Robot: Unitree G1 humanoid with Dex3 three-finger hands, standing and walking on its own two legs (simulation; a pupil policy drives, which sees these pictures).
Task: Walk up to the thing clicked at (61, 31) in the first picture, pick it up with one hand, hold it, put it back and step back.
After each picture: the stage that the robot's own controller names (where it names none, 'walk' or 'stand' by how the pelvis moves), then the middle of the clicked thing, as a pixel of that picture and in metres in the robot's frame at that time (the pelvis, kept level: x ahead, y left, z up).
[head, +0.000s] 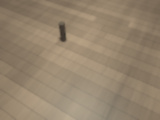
stand; (62, 32) +1.46 +0.28 -0.65
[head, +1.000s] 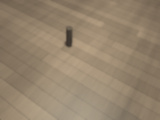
walk; (69, 37) +1.34 +0.18 -0.63
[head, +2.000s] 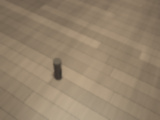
walk; (57, 69) +0.84 +0.20 -0.64
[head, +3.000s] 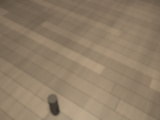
walk; (54, 105) +0.53 +0.22 -0.65
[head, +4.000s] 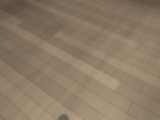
stand; out of the picture +0.41 +0.17 -0.64
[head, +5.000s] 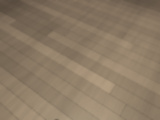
stand; out of the picture +0.37 +0.19 -0.65
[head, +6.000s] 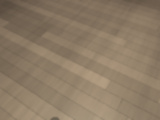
stand; out of the picture +0.38 +0.21 -0.66
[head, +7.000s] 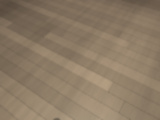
stand; out of the picture +0.38 +0.20 -0.66
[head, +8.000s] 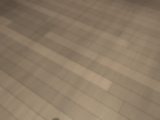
stand; out of the picture +0.38 +0.20 -0.66
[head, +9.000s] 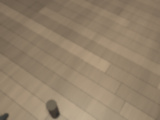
go down; (53, 110) +0.40 +0.19 -0.62
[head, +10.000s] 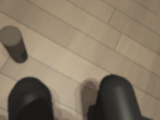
go down; (16, 48) +0.45 +0.25 -0.23
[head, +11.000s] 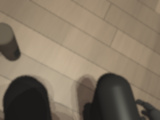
close in; (8, 45) +0.44 +0.26 -0.23
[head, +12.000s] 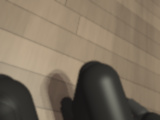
close; out of the picture +0.43 +0.30 -0.16
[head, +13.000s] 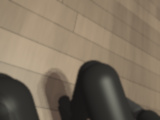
lift; out of the picture +0.41 +0.30 -0.16
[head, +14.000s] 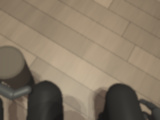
lift; (18, 76) +0.31 +0.23 -0.02
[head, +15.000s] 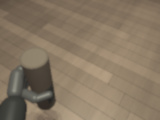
hold; (41, 83) +0.31 +0.15 +0.07
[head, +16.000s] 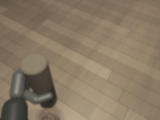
hold; (42, 85) +0.32 +0.15 +0.04
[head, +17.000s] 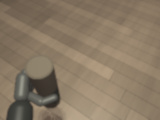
crouch; (46, 86) +0.31 +0.14 +0.04
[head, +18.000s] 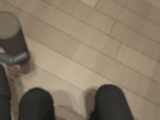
crouch; (14, 44) +0.44 +0.21 -0.05
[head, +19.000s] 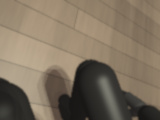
lower; out of the picture +0.41 +0.30 -0.17
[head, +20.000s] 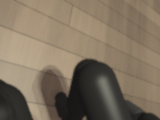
lower; out of the picture +0.43 +0.31 -0.16
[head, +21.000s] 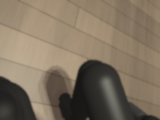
lower; out of the picture +0.42 +0.31 -0.16
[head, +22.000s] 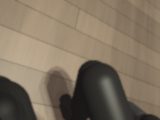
lower; out of the picture +0.41 +0.30 -0.16
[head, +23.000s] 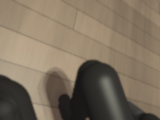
loosen; out of the picture +0.41 +0.29 -0.16
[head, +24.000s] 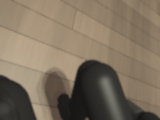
withdraw; out of the picture +0.40 +0.29 -0.16
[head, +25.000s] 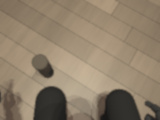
walk; (44, 67) +0.43 +0.22 -0.34
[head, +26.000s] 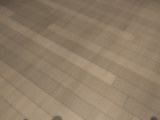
stand; out of the picture +0.37 +0.18 -0.59
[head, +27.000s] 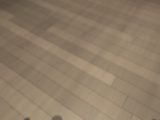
stand; out of the picture +0.38 +0.18 -0.60
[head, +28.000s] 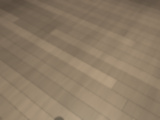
stand; out of the picture +0.38 +0.18 -0.63
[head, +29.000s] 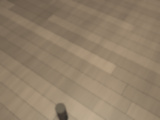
walk; (62, 113) +0.41 +0.17 -0.64
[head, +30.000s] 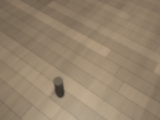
walk; (59, 88) +0.58 +0.19 -0.64
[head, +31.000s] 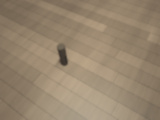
walk; (62, 55) +0.91 +0.27 -0.63
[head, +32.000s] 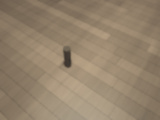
stand; (67, 57) +1.02 +0.19 -0.65
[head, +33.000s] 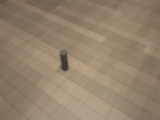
stand; (64, 61) +1.03 +0.22 -0.66
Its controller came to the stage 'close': yes
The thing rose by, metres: 0.68
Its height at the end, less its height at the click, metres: +0.00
